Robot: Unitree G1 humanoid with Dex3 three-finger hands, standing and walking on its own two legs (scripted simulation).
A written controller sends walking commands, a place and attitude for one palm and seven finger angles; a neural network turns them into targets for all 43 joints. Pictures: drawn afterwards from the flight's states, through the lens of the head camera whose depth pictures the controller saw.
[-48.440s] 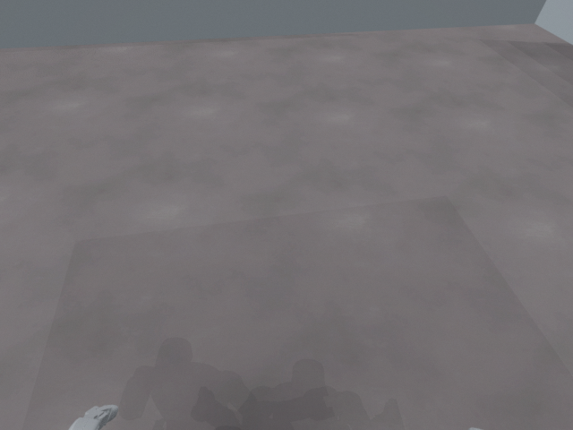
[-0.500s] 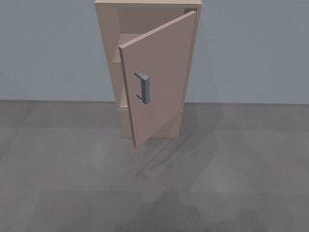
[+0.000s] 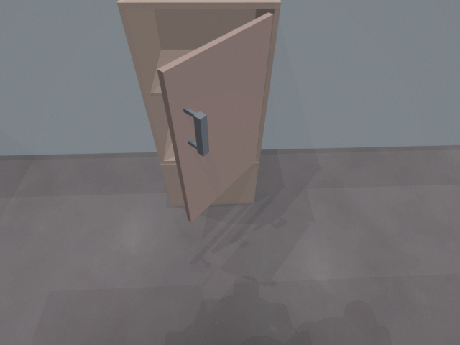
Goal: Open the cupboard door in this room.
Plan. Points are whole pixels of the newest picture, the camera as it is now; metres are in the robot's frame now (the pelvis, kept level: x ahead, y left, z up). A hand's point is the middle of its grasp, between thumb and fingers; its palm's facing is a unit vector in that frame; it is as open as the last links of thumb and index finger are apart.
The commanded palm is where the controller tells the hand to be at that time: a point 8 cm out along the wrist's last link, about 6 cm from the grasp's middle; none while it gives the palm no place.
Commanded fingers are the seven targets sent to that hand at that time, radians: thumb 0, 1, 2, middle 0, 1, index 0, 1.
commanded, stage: walk to a spot facing it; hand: left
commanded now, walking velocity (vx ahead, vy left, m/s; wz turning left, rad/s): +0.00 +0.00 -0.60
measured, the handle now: (195, 131) +0.58 +0.13 +0.01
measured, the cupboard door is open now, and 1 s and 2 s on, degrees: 48 48 48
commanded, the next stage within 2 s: none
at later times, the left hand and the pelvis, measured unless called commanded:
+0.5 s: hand out of the picture +0.05 +0.15 -0.16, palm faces -0.17 -0.95 -0.27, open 7.4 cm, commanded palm none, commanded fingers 0.00 0.90 0.90 -0.20 -0.30 -0.20 -0.30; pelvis -0.02 -0.04 +0.00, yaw -15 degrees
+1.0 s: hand (173, 330) +0.18 +0.13 -0.17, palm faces -0.51 -0.83 -0.24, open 7.4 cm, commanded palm none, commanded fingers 0.00 0.90 0.90 -0.20 -0.30 -0.20 -0.30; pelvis -0.01 -0.02 -0.01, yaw -34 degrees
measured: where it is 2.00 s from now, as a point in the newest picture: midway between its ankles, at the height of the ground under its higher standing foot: outside the picture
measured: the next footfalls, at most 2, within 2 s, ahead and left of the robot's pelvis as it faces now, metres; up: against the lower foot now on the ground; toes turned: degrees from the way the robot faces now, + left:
left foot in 0.72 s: +0.08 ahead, +0.10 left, +0.00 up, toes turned -25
right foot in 1.06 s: -0.05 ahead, -0.15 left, +0.00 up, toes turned -41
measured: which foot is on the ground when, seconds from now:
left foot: down 0.00-0.22, up 0.24-0.70, down 0.72-1.00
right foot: down 0.00-0.70, up 0.72-1.00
